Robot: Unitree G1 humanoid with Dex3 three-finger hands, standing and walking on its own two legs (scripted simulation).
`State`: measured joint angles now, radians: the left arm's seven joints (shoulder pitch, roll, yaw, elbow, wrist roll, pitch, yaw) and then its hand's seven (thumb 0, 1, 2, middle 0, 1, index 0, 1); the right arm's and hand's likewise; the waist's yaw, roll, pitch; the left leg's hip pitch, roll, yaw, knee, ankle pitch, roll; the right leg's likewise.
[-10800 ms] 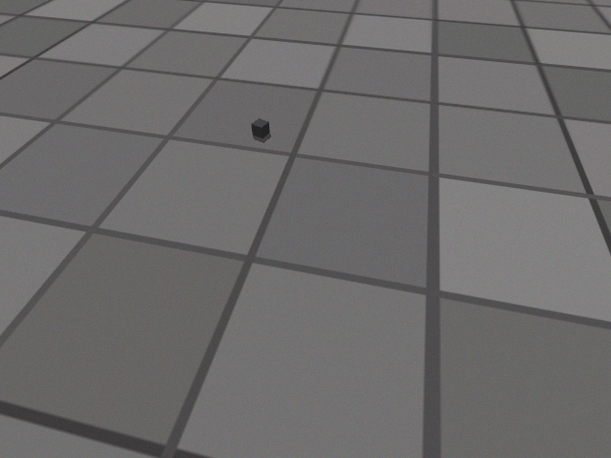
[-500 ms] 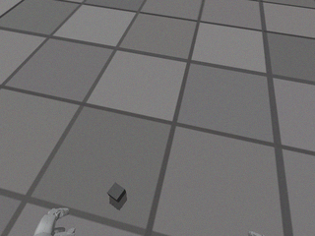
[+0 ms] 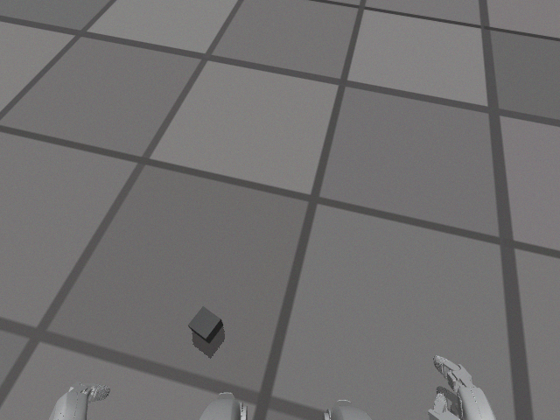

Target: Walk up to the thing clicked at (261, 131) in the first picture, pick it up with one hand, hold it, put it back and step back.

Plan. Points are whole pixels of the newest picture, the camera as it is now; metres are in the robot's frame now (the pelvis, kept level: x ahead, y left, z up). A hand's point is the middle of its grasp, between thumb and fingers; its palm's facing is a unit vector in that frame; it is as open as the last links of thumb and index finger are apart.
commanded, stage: rise first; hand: left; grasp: from above
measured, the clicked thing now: (206, 325) +0.42 +0.24 -0.67
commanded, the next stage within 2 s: none
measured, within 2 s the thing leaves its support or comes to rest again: neither
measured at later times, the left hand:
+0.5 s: hand (131, 395) +0.20 +0.30 -0.31, palm faces -0.25 -0.44 -0.87, open 13.0 cm
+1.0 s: hand (167, 350) +0.31 +0.28 -0.46, palm faces -0.10 -0.45 -0.89, open 13.4 cm
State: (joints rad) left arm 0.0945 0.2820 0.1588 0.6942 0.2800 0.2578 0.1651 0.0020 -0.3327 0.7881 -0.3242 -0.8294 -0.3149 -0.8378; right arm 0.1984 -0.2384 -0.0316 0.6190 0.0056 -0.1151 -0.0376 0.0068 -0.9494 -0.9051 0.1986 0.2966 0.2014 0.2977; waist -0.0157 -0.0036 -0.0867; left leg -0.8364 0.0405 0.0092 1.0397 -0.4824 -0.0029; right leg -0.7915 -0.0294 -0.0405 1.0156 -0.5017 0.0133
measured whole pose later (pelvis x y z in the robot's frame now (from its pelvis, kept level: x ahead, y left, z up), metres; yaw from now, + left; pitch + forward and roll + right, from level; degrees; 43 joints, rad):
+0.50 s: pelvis -0.05 -0.01 -0.14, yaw -1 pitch +32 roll -2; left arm -0.35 0.32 0.13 1.03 0.59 0.31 0.53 0.00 -0.33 0.83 -0.26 -0.86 -0.25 -0.86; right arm 0.06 -0.26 -0.01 0.73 -0.03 -0.16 -0.03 0.00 -0.91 -0.89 0.20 0.30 0.20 0.30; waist -0.03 -0.01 -0.21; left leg -1.57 0.05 -0.03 1.63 -0.62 -0.02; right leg -1.51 -0.03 -0.05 1.62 -0.66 -0.01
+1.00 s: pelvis -0.10 +0.00 -0.30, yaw -5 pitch +35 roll -5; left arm -0.98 0.52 0.33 1.53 0.52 0.45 0.67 0.00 -0.42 0.97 -0.26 -0.83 -0.21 -0.88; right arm 0.09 -0.25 0.01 0.93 -0.11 -0.24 0.20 0.00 -0.90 -0.89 0.20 0.30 0.20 0.30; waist -0.16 0.03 -0.14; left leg -2.15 0.07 -0.07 2.15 -0.62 0.01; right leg -2.08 -0.01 -0.05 2.11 -0.64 0.02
